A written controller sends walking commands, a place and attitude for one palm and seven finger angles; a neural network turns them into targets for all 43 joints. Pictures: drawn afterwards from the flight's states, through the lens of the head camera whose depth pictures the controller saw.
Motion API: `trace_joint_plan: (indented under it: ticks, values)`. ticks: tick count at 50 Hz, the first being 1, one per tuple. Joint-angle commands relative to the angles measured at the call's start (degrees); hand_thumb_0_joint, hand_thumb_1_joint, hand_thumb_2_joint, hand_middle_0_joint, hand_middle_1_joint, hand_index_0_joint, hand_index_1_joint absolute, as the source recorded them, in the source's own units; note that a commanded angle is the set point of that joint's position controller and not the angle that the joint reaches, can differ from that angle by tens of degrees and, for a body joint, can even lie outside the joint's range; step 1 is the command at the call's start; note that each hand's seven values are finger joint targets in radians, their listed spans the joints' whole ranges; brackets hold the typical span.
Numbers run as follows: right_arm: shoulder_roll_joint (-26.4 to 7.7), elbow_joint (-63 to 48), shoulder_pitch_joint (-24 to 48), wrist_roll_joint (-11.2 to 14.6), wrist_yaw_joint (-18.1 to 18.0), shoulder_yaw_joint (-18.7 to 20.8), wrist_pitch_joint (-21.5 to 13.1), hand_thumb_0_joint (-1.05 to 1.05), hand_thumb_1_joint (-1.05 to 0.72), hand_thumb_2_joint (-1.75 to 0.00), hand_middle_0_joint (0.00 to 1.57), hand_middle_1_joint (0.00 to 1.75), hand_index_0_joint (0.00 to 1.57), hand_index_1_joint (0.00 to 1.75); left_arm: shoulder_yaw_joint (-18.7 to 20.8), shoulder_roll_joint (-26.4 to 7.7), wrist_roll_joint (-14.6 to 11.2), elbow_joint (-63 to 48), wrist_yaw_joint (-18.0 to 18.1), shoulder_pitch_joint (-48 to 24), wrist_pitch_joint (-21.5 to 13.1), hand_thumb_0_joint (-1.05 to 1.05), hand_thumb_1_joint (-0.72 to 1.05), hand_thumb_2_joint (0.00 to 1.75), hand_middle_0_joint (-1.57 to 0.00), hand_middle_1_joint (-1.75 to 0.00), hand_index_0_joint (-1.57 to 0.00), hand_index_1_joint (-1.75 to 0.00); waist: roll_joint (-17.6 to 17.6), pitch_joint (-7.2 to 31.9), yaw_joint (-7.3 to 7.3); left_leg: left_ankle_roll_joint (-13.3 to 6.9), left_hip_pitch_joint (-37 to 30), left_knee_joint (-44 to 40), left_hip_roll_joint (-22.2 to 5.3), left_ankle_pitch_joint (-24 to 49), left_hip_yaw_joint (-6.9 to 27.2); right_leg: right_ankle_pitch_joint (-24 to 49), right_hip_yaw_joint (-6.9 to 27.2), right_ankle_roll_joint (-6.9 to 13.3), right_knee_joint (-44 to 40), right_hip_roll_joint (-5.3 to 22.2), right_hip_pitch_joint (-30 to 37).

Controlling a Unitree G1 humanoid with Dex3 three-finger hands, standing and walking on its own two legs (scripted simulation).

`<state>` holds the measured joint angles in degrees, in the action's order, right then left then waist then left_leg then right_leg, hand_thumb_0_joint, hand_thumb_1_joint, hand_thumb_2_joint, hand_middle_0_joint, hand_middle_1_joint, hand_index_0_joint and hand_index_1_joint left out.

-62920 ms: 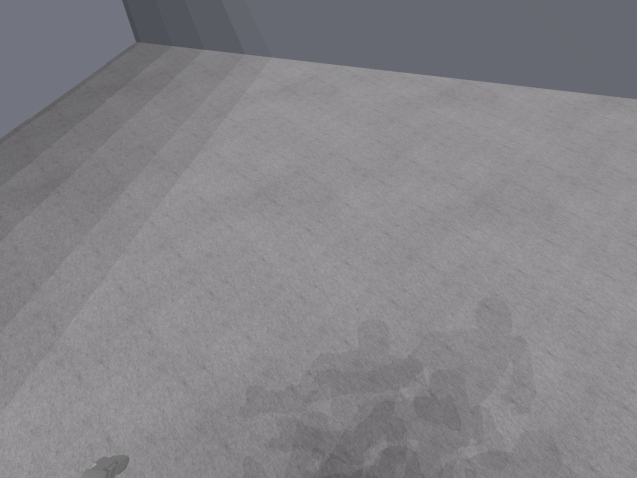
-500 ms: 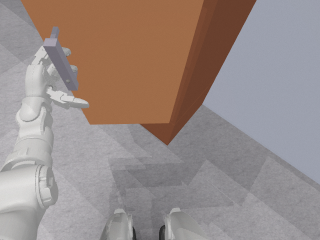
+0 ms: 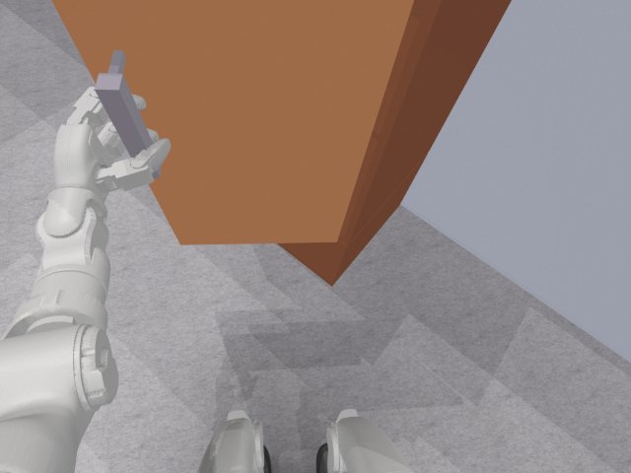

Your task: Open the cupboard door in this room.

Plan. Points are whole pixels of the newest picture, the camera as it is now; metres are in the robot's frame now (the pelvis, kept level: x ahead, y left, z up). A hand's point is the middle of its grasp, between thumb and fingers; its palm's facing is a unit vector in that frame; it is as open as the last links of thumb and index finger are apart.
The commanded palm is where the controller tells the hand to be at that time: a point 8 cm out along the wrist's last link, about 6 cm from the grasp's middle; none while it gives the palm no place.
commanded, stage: close the thumb around the handle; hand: left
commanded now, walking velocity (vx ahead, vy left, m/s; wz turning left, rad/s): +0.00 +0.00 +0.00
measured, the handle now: (136, 119) +0.54 +0.20 +0.07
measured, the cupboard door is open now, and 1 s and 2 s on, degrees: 42 74 89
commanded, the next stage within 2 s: pull the door open along its arc in 0.22 s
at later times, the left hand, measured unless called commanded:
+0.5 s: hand (151, 162) +0.48 +0.17 +0.06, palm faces +0.02 -1.00 +0.00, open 6.0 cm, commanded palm +0.44 +0.22 +0.06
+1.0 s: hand (213, 276) +0.33 +0.09 +0.06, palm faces +0.36 -0.93 +0.05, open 6.5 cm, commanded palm +0.25 +0.16 +0.06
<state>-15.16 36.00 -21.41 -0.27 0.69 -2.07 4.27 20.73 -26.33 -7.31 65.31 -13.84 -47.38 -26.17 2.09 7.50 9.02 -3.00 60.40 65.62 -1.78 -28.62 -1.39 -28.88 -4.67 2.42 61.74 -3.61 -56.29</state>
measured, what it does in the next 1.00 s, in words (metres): stands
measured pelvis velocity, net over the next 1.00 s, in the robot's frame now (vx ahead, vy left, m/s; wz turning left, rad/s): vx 0.01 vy -0.02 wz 0.02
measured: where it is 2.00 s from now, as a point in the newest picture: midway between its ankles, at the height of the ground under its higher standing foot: outside the picture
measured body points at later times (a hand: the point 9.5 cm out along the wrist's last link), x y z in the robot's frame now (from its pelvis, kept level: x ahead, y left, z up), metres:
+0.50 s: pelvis +0.00 +0.00 +0.00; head +0.12 +0.02 +0.43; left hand +0.48 +0.23 +0.06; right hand +0.01 -0.26 -0.11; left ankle +0.02 +0.08 -0.65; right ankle +0.00 -0.10 -0.65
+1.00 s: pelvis +0.01 -0.02 +0.02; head +0.08 -0.02 +0.46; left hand +0.31 +0.14 +0.06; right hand +0.19 -0.23 -0.09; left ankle +0.02 +0.08 -0.65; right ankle +0.00 -0.10 -0.65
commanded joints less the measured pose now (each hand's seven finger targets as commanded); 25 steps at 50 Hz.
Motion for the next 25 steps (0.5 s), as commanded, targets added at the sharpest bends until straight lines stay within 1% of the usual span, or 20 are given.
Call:
trace_joint_plan:
  ticks: [1,3,4,5,6,7,8,9,10,11,12,15,16,17,18,19,20,21,24,25]
  values:
    - [-10.64,-2.64,-9.16,0.05,-0.50,4.22,-0.51,0.00,-0.90,-0.90,0.20,0.30,0.20,0.30,0.40,-11.71,-0.41,-11.34,0.36,-24.17,-4.00,0.00,0.90,0.90,-0.40,-1.35,-0.40,-1.35,5.78,26.49,1.28,1.37,-26.78,-6.28,-0.05,25.45,6.44,19.87,2.85,-0.91,-6.77,-0.27,5.33]
    - [-10.67,-2.76,-9.05,0.05,-0.54,4.02,-0.48,0.00,-0.90,-0.90,0.20,0.30,0.20,0.30,0.24,-11.65,-0.16,-9.92,0.77,-24.56,-3.47,0.00,0.90,0.90,-0.40,-1.35,-0.40,-1.35,4.21,24.54,1.63,1.05,-24.20,-6.57,0.22,22.38,6.18,18.25,3.10,-1.07,-7.24,-0.24,5.81]
    - [-10.75,-2.78,-9.47,-0.10,-0.62,3.96,-0.55,0.00,-0.90,-0.90,0.20,0.30,0.20,0.30,1.94,-13.37,-0.23,-10.60,1.09,-25.30,-3.93,0.00,0.90,0.90,-0.40,-1.35,-0.40,-1.35,4.99,24.94,1.12,1.07,-24.69,-6.59,0.26,23.31,6.41,18.67,2.90,-0.82,-6.82,-0.28,6.01]
    - [-10.84,-3.06,-9.19,-0.10,-0.69,4.11,-0.49,0.00,-0.90,-0.90,0.20,0.30,0.20,0.30,3.08,-14.86,0.06,-11.59,1.33,-25.05,-4.27,0.00,0.90,0.90,-0.40,-1.35,-0.40,-1.35,5.65,27.42,0.48,1.23,-25.59,-6.51,0.23,24.11,6.29,19.22,3.16,-0.90,-6.55,-0.11,6.68]
    - [-10.52,-3.36,-9.04,-0.18,-0.62,4.00,-0.50,0.00,-0.90,-0.90,0.20,0.30,0.20,0.30,2.89,-14.10,0.04,-11.66,1.51,-23.92,-4.34,0.00,0.90,0.90,-0.40,-1.35,-0.40,-1.35,5.69,28.19,0.07,1.32,-25.79,-6.58,0.38,24.85,6.20,19.83,3.06,-0.86,-6.46,-0.12,7.54]
    - [-10.43,-3.48,-8.84,-0.12,-0.57,4.03,-0.41,0.00,-0.90,-0.90,0.20,0.30,0.20,0.30,3.01,-14.08,0.13,-11.34,1.67,-22.65,-4.35,0.00,0.90,0.90,-0.40,-1.35,-0.40,-1.35,5.72,27.75,-0.11,1.32,-25.63,-6.58,0.37,24.95,5.79,20.19,3.14,-0.89,-6.69,-0.12,7.79]
    - [-10.36,-3.72,-8.76,-0.15,-0.51,3.88,-0.29,0.00,-0.90,-0.90,0.20,0.30,0.20,0.30,2.51,-13.53,0.26,-11.24,1.75,-22.32,-4.32,0.00,0.90,0.90,-0.40,-1.35,-0.40,-1.35,5.14,27.06,-0.01,1.34,-25.08,-6.71,0.36,24.67,5.84,20.02,3.03,-0.92,-6.61,-0.12,7.86]
    - [-10.30,-3.67,-8.87,-0.22,-0.43,3.81,-0.41,0.00,-0.90,-0.90,0.20,0.30,0.20,0.30,1.92,-12.75,0.25,-11.04,1.87,-23.24,-4.53,0.00,0.90,0.90,-0.40,-1.35,-0.40,-1.35,5.64,26.55,0.46,1.22,-25.17,-6.38,0.35,24.80,6.06,19.82,2.99,-0.84,-6.31,-0.21,6.61]
    - [-10.45,-3.47,-8.80,-0.19,-0.47,3.82,-0.28,0.00,-0.90,-0.90,0.20,0.30,0.20,0.30,2.60,-14.02,0.68,-10.67,2.12,-23.65,-4.57,0.00,0.90,0.90,-0.40,-1.35,-0.40,-1.35,4.98,25.82,0.32,1.31,-24.54,-6.39,0.27,24.40,6.07,19.69,3.07,-0.92,-6.30,-0.16,6.69]
    - [-10.55,-3.63,-8.93,-0.23,-0.50,3.92,-0.14,0.00,-0.90,-0.90,0.20,0.30,0.20,0.30,2.75,-14.31,0.84,-10.86,2.36,-23.85,-4.62,0.00,0.90,0.90,-0.40,-1.35,-0.40,-1.35,4.64,26.15,0.60,1.27,-24.53,-6.53,0.27,24.18,6.04,19.71,3.10,-1.01,-6.37,-0.16,7.09]
    - [-10.51,-3.95,-8.82,-0.17,-0.45,3.93,-0.08,0.00,-0.90,-0.90,0.20,0.30,0.20,0.30,2.87,-14.39,1.02,-11.04,2.42,-22.94,-4.60,0.00,0.90,0.90,-0.40,-1.35,-0.40,-1.35,5.19,26.47,0.07,1.32,-24.42,-6.65,0.36,24.18,5.89,19.75,3.23,-0.94,-6.42,-0.15,7.52]
    - [-10.55,-3.91,-8.52,-0.14,-0.55,3.84,-0.07,0.00,-0.90,-0.90,0.20,0.30,0.20,0.30,2.52,-14.16,1.04,-10.75,2.49,-23.99,-4.81,0.00,0.90,0.90,-0.40,-1.35,-0.40,-1.35,5.37,26.25,0.49,1.38,-24.52,-6.59,0.28,23.11,6.00,18.75,3.19,-0.94,-6.36,-0.06,6.50]
    - [-10.44,-3.98,-8.53,-0.12,-0.48,3.80,-0.14,0.00,-0.90,-0.90,0.20,0.30,0.20,0.30,2.19,-13.35,0.87,-10.11,2.48,-23.55,-4.53,0.00,0.90,0.90,-0.40,-1.35,-0.40,-1.35,4.64,25.58,0.59,1.23,-23.65,-6.58,0.41,22.22,5.86,18.29,3.22,-1.04,-6.59,-0.11,6.79]
    - [-10.00,-4.03,-8.28,-0.18,-0.36,3.82,-0.32,0.00,-0.90,-0.90,0.20,0.30,0.20,0.30,-1.32,-9.29,0.61,-12.09,2.39,-26.17,-4.80,0.00,0.90,0.90,-0.40,-1.35,-0.40,-1.35,5.61,26.17,1.62,1.30,-24.87,-6.60,0.39,22.50,6.12,18.41,3.09,-1.05,-6.51,-0.06,5.93]
    - [-10.11,-3.80,-8.40,-0.24,-0.24,4.13,-0.44,0.00,-0.90,-0.90,0.20,0.30,0.20,0.30,-0.28,-9.62,0.50,-11.76,2.62,-24.46,-4.83,0.00,0.90,0.90,-0.40,-1.35,-0.40,-1.35,5.68,26.92,0.69,1.40,-25.29,-6.48,0.36,22.14,6.06,17.87,3.06,-0.91,-6.62,-0.11,6.01]
    - [-10.27,-3.98,-8.78,-0.36,-0.16,4.23,-0.51,0.00,-0.90,-0.90,0.20,0.30,0.20,0.30,-0.10,-9.55,0.26,-12.64,2.74,-23.58,-5.29,0.00,0.90,0.90,-0.40,-1.35,-0.40,-1.35,5.60,28.27,0.57,1.44,-26.78,-6.52,0.28,23.98,6.37,18.76,2.82,-0.71,-6.24,-0.19,6.20]
    - [-10.43,-3.93,-8.44,-0.21,-0.07,4.34,-0.38,0.00,-0.90,-0.90,0.20,0.30,0.20,0.30,0.32,-10.20,0.47,-12.63,2.83,-21.70,-5.33,0.00,0.90,0.90,-0.40,-1.35,-0.40,-1.35,5.79,28.76,-0.19,1.64,-26.96,-6.66,0.24,24.21,6.31,18.87,2.90,-0.72,-6.20,-0.11,6.30]
    - [-10.32,-4.13,-8.18,-0.15,0.02,4.37,-0.27,0.00,-0.90,-0.90,0.20,0.30,0.20,0.30,-0.35,-9.15,0.40,-12.16,2.72,-19.68,-5.09,0.00,0.90,0.90,-0.40,-1.35,-0.40,-1.35,4.79,27.67,-0.17,1.58,-26.55,-6.88,0.27,23.72,6.07,18.75,2.86,-0.79,-6.57,-0.15,6.49]
    - [-10.09,-5.33,-7.64,0.16,0.23,4.41,0.04,0.00,-0.90,-0.90,0.20,0.30,0.20,0.30,-0.72,-8.01,-0.36,-14.86,2.37,-14.54,-5.00,0.00,0.90,0.90,-0.40,-1.35,-0.40,-1.35,4.11,28.14,-1.54,1.47,-26.33,-7.68,0.55,24.55,5.54,20.28,2.80,-0.60,-6.59,-0.24,9.42]
    - [-9.96,-5.66,-7.07,0.38,0.35,4.50,0.27,0.00,-0.90,-0.90,0.20,0.30,0.20,0.30,-1.02,-7.56,-0.46,-15.92,2.27,-11.99,-4.74,0.00,0.90,0.90,-0.40,-1.35,-0.40,-1.35,4.36,28.06,-2.29,1.59,-26.49,-8.05,0.56,25.10,5.22,20.87,2.80,-0.66,-6.79,-0.14,10.04]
